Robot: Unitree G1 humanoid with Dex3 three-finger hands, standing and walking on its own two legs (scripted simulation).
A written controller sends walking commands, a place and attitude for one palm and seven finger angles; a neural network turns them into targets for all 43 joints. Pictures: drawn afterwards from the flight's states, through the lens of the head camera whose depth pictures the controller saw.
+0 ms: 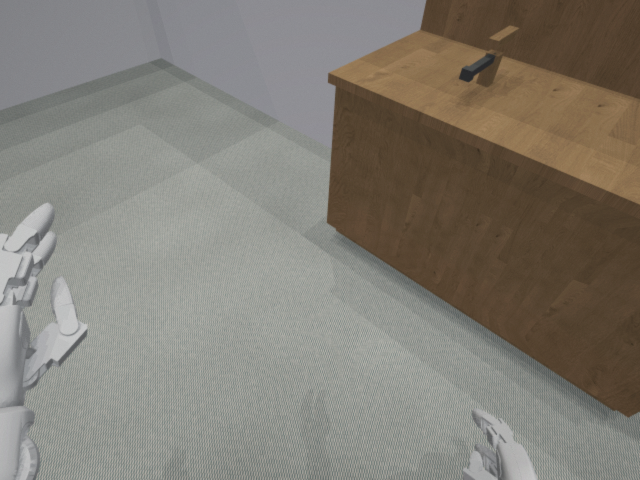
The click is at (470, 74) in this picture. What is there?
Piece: tap's lever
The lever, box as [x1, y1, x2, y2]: [459, 65, 475, 81]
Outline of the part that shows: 466,65 462,68 459,78 469,81 472,79 475,69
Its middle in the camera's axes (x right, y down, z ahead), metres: +0.38 -0.42 +1.00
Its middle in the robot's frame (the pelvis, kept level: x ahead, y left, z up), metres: +1.06 -0.31 +0.05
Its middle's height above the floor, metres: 0.82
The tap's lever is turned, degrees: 0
